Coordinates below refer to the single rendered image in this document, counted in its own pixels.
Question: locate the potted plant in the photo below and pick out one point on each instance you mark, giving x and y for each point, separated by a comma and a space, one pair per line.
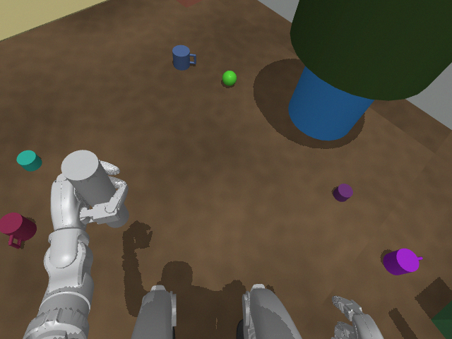
358, 51

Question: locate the left robot arm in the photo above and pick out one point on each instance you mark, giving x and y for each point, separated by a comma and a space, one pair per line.
63, 313

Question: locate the left robot hand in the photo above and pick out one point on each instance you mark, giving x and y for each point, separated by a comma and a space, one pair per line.
70, 209

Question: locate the right robot hand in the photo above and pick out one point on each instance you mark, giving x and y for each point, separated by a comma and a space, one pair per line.
364, 326

